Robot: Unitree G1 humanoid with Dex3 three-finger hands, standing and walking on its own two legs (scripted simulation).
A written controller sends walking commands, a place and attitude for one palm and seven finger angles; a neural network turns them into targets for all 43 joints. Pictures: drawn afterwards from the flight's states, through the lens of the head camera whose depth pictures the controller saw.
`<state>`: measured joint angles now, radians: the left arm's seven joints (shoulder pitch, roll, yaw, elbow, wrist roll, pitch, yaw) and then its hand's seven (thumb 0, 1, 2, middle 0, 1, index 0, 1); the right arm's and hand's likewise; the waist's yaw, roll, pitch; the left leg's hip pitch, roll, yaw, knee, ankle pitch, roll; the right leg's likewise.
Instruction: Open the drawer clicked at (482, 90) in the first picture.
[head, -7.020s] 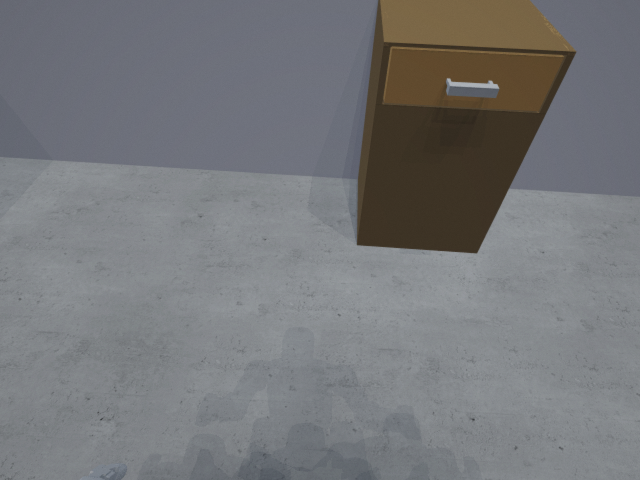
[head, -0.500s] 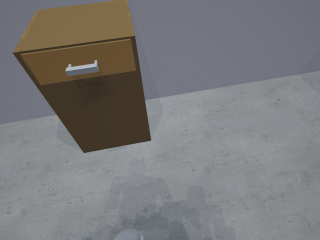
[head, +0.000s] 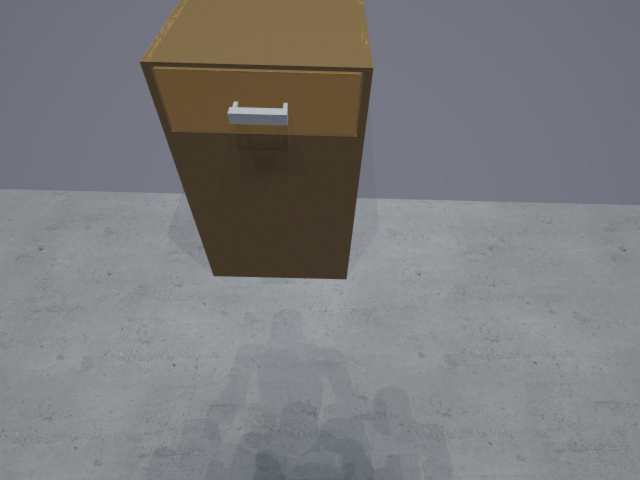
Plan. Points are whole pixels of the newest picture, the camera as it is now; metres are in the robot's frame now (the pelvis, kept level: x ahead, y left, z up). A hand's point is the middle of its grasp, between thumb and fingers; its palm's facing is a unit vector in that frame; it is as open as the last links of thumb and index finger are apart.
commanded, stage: take the last steps up to it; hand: left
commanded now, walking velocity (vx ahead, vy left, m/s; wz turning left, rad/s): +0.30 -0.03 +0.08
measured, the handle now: (259, 111) +0.86 +0.20 -0.03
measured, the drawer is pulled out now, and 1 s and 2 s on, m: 0.00 0.00 0.00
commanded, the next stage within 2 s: come to a stop and stand still in 1.08 s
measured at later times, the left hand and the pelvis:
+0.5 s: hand out of the picture -0.04 +0.15 -0.17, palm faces +0.20 -0.97 -0.11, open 7.4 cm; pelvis +0.08 +0.02 +0.00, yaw +5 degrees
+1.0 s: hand (220, 327) +0.38 +0.20 -0.16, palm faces -0.04 -0.98 -0.21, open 7.4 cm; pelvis +0.25 +0.02 -0.01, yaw +0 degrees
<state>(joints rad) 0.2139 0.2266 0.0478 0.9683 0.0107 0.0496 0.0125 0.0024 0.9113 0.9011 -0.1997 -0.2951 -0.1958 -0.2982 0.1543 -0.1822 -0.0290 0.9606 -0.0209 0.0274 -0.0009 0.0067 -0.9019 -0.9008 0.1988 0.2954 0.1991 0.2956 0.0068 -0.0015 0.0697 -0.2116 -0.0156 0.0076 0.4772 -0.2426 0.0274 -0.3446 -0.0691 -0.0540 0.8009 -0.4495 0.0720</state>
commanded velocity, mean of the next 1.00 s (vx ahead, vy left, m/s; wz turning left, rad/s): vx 0.28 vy -0.05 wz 0.00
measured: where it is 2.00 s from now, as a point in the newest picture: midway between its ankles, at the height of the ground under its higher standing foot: (336, 448)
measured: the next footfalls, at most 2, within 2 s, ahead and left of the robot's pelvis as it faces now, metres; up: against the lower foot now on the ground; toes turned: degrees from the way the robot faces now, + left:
right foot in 0.08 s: +0.04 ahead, -0.12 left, +0.00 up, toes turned -4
left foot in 0.52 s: +0.17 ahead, +0.15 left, +0.00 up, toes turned +13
